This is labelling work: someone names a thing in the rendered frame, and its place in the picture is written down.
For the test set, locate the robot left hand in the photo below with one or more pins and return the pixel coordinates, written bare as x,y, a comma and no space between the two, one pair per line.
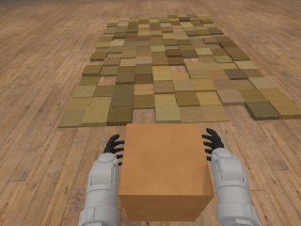
111,145

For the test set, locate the robot left forearm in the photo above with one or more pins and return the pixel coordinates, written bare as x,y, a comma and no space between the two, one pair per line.
100,207

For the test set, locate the carton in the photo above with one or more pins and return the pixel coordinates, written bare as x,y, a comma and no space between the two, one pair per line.
164,174

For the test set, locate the robot right forearm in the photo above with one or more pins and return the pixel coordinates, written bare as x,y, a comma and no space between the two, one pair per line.
235,206

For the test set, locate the robot right hand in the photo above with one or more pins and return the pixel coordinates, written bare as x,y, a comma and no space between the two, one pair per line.
214,144

